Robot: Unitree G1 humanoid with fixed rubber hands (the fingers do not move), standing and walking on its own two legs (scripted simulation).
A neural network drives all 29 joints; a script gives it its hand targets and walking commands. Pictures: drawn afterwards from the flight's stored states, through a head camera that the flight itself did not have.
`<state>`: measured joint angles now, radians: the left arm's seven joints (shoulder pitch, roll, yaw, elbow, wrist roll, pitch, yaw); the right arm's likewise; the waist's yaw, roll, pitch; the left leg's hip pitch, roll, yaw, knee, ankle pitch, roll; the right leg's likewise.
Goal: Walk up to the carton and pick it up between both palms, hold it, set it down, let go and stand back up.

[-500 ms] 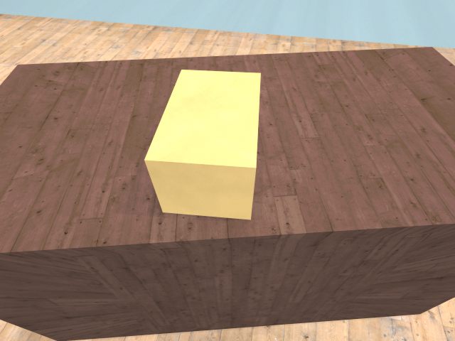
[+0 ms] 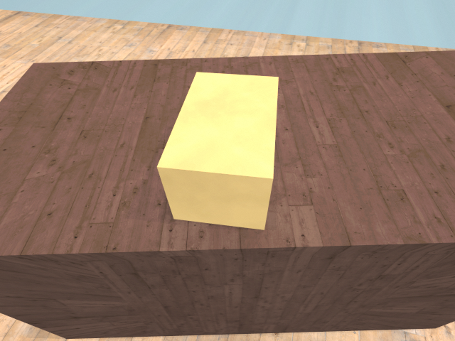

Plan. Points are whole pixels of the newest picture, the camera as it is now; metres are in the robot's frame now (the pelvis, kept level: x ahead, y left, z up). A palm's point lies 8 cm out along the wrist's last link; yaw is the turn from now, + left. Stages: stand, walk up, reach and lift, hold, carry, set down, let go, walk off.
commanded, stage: walk up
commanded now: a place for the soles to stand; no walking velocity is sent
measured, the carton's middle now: (228, 145) +0.48 +0.03 +0.08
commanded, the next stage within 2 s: reach and lift in 0.62 s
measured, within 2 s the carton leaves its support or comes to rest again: neither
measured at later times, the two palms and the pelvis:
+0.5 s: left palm out of the picture +0.08 +0.32 -0.11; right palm out of the picture +0.12 -0.29 -0.11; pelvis +0.01 +0.00 +0.00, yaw +3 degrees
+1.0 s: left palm (94, 340) +0.15 +0.25 -0.05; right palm out of the picture +0.12 -0.29 -0.07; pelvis -0.03 -0.02 +0.00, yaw -1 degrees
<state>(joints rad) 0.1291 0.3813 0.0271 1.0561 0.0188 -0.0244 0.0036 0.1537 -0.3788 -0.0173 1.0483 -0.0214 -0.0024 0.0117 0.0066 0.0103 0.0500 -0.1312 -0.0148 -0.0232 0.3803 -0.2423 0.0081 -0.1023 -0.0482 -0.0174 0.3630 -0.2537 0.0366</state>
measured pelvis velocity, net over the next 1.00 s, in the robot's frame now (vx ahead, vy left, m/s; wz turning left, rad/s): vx -0.03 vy -0.02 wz -0.02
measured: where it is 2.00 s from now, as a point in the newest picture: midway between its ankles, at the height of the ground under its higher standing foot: outside the picture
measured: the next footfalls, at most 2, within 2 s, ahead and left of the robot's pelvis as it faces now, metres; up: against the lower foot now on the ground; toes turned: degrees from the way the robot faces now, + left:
none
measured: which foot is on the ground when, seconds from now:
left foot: down 0.00-1.00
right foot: down 0.00-1.00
